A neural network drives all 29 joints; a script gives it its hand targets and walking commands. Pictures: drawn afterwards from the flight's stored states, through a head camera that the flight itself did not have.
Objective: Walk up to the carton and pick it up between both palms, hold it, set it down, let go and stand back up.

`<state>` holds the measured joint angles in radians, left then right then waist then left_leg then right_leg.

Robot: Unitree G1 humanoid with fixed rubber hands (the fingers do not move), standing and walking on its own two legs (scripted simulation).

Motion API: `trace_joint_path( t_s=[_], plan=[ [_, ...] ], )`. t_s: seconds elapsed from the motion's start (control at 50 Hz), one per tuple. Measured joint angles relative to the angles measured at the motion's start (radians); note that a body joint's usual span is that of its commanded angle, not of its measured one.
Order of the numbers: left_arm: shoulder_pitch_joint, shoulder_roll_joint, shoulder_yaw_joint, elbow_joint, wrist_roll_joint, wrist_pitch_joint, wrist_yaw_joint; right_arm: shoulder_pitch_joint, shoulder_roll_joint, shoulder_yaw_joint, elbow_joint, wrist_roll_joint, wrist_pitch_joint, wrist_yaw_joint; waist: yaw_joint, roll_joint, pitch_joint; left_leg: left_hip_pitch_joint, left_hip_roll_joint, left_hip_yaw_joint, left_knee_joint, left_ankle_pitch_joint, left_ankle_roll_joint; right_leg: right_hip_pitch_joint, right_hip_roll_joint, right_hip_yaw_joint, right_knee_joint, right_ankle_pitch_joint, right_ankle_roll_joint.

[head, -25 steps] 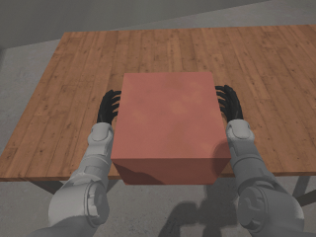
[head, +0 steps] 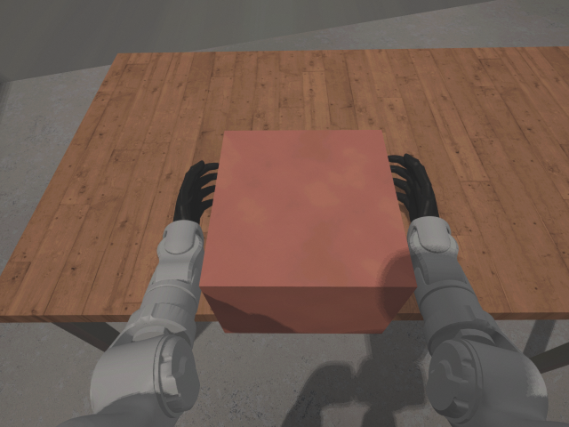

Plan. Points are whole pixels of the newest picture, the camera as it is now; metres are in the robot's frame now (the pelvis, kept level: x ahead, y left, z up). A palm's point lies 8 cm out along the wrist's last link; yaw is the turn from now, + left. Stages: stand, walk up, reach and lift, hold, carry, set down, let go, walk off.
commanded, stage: reach and lift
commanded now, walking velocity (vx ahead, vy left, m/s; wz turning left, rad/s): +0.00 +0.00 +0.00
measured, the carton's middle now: (302, 231) +0.40 +0.01 +0.01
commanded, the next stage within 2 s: none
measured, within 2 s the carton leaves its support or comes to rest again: leaves its support in 0.28 s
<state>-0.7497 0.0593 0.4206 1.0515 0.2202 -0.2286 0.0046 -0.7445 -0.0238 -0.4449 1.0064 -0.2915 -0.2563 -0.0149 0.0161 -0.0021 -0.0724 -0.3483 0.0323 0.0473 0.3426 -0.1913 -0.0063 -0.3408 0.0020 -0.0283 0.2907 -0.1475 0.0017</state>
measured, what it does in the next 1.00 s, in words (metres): stands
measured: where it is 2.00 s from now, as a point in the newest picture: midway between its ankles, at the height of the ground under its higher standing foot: outside the picture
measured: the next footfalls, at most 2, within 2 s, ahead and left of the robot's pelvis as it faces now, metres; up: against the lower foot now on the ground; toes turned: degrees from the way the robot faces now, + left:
none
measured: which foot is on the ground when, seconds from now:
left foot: down 0.00-1.00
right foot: down 0.00-1.00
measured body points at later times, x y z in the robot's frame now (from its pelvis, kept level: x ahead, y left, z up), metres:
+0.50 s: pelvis -0.02 +0.00 +0.00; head +0.04 +0.01 +0.45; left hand +0.40 +0.19 +0.05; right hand +0.41 -0.15 +0.07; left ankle -0.03 +0.12 -0.75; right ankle -0.02 -0.12 -0.75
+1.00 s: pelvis -0.02 +0.00 +0.00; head +0.01 +0.01 +0.45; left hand +0.39 +0.19 +0.07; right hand +0.40 -0.15 +0.08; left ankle -0.03 +0.12 -0.75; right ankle -0.02 -0.12 -0.75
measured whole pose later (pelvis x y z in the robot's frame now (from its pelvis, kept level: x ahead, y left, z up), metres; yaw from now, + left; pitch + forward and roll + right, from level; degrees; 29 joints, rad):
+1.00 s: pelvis -0.02 +0.00 +0.00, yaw +1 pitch +11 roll -1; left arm -0.76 0.09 0.29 1.11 0.12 -0.28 0.08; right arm -0.77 -0.07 -0.33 1.17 -0.17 -0.38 -0.08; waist 0.02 -0.01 -0.14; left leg -0.40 0.04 0.04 0.35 -0.15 -0.01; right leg -0.37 0.00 -0.06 0.28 -0.11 -0.01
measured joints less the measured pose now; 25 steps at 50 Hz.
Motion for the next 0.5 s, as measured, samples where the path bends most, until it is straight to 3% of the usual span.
trace_joint_path(
  t_s=[0.32,0.5],
  plan=[
    [0.020,-0.007,-0.033,-0.005,-0.006,-0.058,0.027,0.018,-0.009,0.007,0.036,0.001,-0.101,-0.016,0.008,-0.011,-0.035,-0.030,0.007,0.000,0.001,0.012,-0.003,-0.019,0.004,-0.009,-0.019,0.021,-0.004],
    [0.008,-0.003,-0.032,0.021,-0.005,-0.092,0.047,-0.015,-0.024,-0.001,0.118,0.001,-0.168,-0.030,0.015,-0.020,-0.023,-0.036,0.005,-0.002,-0.019,0.042,-0.002,-0.024,0.002,-0.016,-0.036,0.048,-0.006]
  ],
)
